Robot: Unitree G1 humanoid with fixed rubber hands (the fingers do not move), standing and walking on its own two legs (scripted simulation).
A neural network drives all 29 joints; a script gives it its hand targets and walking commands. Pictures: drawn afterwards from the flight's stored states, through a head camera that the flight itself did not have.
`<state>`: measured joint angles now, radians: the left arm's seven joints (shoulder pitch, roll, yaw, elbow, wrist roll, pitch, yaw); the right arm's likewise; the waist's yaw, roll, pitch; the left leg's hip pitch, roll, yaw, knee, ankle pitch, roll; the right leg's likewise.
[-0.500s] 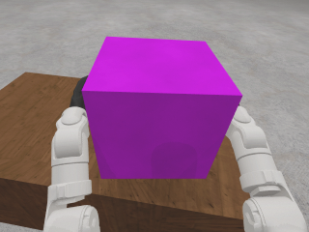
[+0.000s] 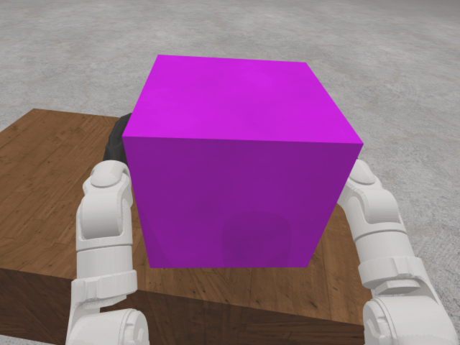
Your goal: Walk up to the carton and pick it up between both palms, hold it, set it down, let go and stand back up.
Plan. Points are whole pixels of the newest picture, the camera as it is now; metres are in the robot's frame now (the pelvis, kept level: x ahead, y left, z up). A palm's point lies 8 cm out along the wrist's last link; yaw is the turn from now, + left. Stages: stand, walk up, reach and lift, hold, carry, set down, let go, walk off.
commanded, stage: hold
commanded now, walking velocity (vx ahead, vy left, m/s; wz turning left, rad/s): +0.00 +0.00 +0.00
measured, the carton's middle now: (231, 160) +0.39 +0.00 +0.16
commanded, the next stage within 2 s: none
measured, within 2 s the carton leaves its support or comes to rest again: neither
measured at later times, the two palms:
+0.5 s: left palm (117, 162) +0.35 +0.19 +0.19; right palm (340, 160) +0.36 -0.18 +0.19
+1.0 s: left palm (117, 163) +0.34 +0.19 +0.19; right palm (341, 161) +0.36 -0.18 +0.19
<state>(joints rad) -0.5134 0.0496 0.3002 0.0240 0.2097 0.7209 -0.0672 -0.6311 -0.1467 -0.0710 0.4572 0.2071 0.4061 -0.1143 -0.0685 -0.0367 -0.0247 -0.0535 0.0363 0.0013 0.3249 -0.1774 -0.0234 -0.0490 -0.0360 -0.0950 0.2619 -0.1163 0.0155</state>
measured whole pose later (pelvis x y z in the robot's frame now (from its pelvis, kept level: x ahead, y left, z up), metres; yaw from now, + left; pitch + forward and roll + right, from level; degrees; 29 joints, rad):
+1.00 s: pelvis +0.00 +0.00 +0.00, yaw +0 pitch -6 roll -1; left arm -0.52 0.05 0.31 0.05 0.21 0.71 -0.07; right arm -0.64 -0.14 -0.08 0.48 0.19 0.40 -0.11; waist -0.07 -0.04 -0.02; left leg -0.05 0.04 0.00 0.32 -0.17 -0.02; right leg -0.04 -0.04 -0.10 0.26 -0.12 0.01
